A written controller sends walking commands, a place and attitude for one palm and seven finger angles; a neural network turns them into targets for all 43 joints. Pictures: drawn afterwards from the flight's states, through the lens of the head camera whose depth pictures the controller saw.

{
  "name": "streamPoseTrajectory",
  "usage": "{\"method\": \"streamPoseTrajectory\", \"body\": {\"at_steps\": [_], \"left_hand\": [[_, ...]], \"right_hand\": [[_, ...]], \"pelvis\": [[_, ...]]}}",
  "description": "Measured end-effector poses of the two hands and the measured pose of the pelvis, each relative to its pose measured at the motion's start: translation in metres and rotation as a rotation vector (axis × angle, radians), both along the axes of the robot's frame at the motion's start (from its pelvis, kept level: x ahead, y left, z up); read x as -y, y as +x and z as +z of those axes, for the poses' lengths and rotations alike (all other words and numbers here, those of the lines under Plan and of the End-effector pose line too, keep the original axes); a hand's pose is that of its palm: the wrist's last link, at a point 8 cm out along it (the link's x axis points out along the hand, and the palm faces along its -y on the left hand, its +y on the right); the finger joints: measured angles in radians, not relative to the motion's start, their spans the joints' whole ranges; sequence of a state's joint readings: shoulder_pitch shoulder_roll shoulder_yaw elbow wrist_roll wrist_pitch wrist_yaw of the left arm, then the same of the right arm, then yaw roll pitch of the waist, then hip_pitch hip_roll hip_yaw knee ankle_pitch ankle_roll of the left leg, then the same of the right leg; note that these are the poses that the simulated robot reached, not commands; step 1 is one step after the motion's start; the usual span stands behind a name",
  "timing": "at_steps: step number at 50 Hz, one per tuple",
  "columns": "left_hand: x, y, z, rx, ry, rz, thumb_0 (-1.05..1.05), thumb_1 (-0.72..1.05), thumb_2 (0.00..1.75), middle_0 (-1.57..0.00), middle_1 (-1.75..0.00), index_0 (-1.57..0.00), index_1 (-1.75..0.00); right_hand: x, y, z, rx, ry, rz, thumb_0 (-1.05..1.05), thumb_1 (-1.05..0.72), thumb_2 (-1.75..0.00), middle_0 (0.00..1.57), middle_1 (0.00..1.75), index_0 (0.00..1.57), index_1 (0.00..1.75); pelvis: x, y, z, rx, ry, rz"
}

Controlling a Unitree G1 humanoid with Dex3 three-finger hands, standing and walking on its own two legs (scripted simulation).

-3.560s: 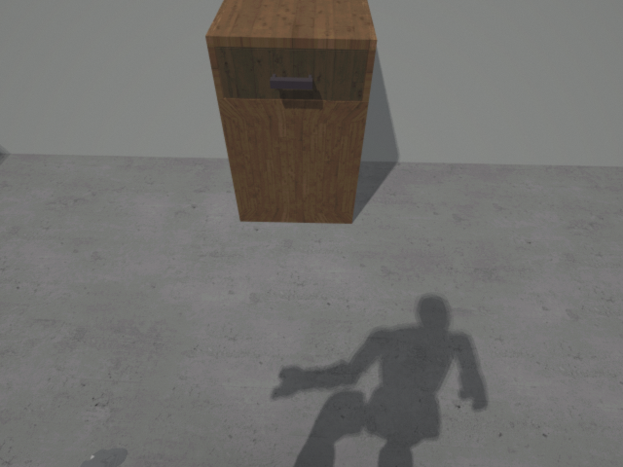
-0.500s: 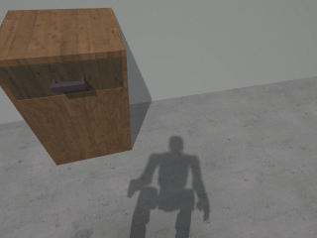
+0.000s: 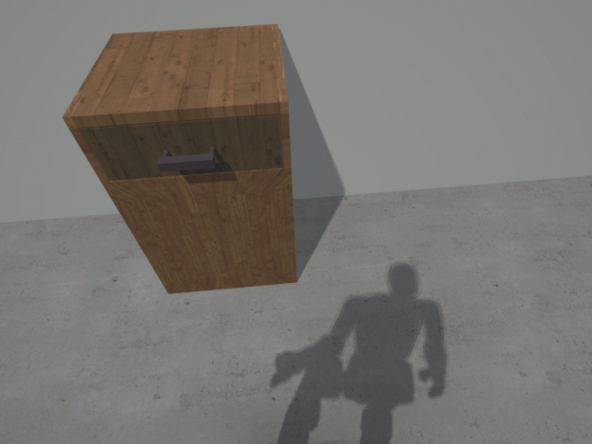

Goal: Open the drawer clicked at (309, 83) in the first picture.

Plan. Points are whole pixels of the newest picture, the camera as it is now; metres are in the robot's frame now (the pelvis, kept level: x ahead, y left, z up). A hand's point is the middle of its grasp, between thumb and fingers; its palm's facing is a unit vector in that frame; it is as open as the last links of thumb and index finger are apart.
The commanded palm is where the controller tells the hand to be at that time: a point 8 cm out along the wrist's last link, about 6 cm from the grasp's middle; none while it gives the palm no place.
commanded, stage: turn to face it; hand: left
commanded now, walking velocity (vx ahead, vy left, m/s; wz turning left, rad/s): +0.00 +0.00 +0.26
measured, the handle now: (188, 157) +0.74 +0.31 -0.08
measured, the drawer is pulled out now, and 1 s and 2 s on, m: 0.00 0.00 0.00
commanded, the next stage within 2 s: take the last steps up to it in 0.02 s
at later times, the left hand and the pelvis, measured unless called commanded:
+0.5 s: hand out of the picture -0.10 +0.19 -0.17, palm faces +0.25 -0.95 -0.19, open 7.3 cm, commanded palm none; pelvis +0.00 +0.02 +0.01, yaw +9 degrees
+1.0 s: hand (184, 394) +0.22 +0.20 -0.15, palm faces +0.15 -0.96 -0.22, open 7.3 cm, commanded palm none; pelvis +0.16 +0.01 +0.00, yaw +9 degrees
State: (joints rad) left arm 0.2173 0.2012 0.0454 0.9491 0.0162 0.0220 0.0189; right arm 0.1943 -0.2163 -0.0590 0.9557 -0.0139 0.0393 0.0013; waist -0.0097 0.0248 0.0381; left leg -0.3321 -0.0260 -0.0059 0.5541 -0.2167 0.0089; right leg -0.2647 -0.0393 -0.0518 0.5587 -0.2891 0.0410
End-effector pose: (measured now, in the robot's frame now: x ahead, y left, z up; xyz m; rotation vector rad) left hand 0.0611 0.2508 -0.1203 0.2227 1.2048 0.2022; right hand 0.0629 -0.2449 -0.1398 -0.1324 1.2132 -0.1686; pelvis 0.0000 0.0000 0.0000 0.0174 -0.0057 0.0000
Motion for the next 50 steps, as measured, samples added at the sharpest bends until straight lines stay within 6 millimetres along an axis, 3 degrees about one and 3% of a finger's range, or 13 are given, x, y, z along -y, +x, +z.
{"method": "streamPoseTrajectory", "body": {"at_steps": [7,13,18,23,26,29,32,38,42,46,50], "left_hand": [[0.036,-0.032,0.010,0.003,-0.026,0.060,0.00,0.91,0.90,-0.20,-0.30,-0.20,-0.30],[0.039,-0.069,0.009,-0.031,-0.040,0.137,0.00,0.93,0.90,-0.20,-0.30,-0.21,-0.30],[0.034,-0.115,0.003,-0.109,-0.072,0.216,0.00,0.92,0.90,-0.20,-0.30,-0.20,-0.30],[0.023,-0.164,-0.011,-0.246,-0.121,0.289,0.00,0.91,0.90,-0.20,-0.30,-0.20,-0.30],[0.014,-0.175,-0.019,-0.328,-0.146,0.288,0.00,0.91,0.90,-0.20,-0.30,-0.20,-0.30],[0.005,-0.157,-0.017,-0.336,-0.156,0.261,0.00,0.91,0.90,-0.20,-0.30,-0.20,-0.30],[-0.005,-0.119,-0.014,-0.273,-0.153,0.237,0.01,0.91,0.90,-0.20,-0.30,-0.20,-0.30],[-0.015,-0.015,-0.011,-0.120,-0.126,0.174,0.00,0.92,0.90,-0.20,-0.30,-0.20,-0.30],[-0.017,0.061,-0.009,-0.040,-0.086,0.113,0.00,0.93,0.90,-0.20,-0.30,-0.20,-0.30],[-0.010,0.125,-0.011,0.058,-0.051,0.075,0.00,0.92,0.90,-0.20,-0.30,-0.20,-0.30],[-0.001,0.144,-0.003,0.072,-0.055,0.101,0.00,0.92,0.90,-0.20,-0.30,-0.20,-0.30]], "right_hand": [[0.018,0.005,0.002,-0.034,0.015,0.057,0.01,-0.91,-0.90,0.20,0.30,0.20,0.30],[0.018,0.005,0.008,-0.075,0.007,0.127,0.01,-0.91,-0.90,0.20,0.30,0.20,0.30],[0.001,0.021,0.015,-0.081,-0.003,0.201,0.01,-0.91,-0.90,0.20,0.30,0.19,0.30],[-0.031,0.049,0.021,-0.008,-0.021,0.250,0.01,-0.91,-0.90,0.20,0.30,0.20,0.30],[-0.048,0.052,0.020,0.026,-0.030,0.238,0.01,-0.91,-0.90,0.20,0.30,0.20,0.30],[-0.054,0.039,0.022,0.004,-0.036,0.191,0.00,-0.92,-0.90,0.20,0.30,0.20,0.30],[-0.053,0.021,0.021,-0.071,-0.041,0.162,0.00,-0.93,-0.90,0.20,0.30,0.20,0.30],[-0.052,-0.012,0.012,-0.245,-0.015,0.101,0.01,-0.92,-0.90,0.20,0.30,0.20,0.30],[-0.049,-0.019,0.002,-0.340,0.019,0.051,0.01,-0.92,-0.90,0.20,0.30,0.20,0.30],[-0.041,-0.005,-0.013,-0.407,0.050,0.034,0.01,-0.91,-0.90,0.20,0.30,0.20,0.30],[-0.034,0.050,-0.010,-0.351,0.045,0.060,0.01,-0.91,-0.90,0.20,0.30,0.20,0.30]], "pelvis": [[0.019,-0.008,0.009,0.017,0.015,0.069],[0.023,-0.010,0.014,0.014,0.016,0.119],[0.013,-0.007,0.016,0.005,0.009,0.150],[-0.010,0.001,0.011,0.001,-0.016,0.159],[-0.022,0.007,0.006,0.010,-0.019,0.153],[-0.030,0.017,0.010,0.015,-0.017,0.150],[-0.035,0.030,0.014,0.015,-0.012,0.152],[-0.035,0.065,0.012,0.013,0.004,0.147],[-0.027,0.097,0.005,0.008,0.014,0.135],[-0.014,0.130,-0.009,0.012,0.003,0.141],[-0.011,0.155,0.000,0.019,-0.006,0.152]]}}
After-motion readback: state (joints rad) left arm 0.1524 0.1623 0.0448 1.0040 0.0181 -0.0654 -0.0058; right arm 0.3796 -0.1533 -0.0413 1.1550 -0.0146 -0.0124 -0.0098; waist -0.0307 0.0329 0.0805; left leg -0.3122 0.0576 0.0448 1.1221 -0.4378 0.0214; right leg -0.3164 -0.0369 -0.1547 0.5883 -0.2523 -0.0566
